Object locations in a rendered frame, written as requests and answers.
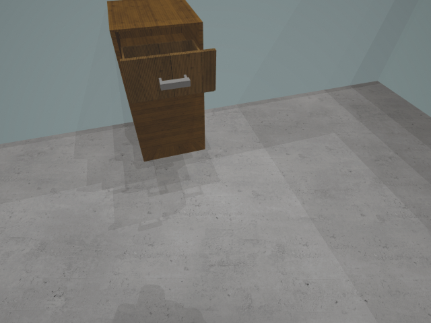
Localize drawer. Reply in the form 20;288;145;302
120;39;216;104

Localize handle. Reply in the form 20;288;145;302
159;75;191;91

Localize cabinet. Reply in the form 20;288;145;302
107;0;205;162

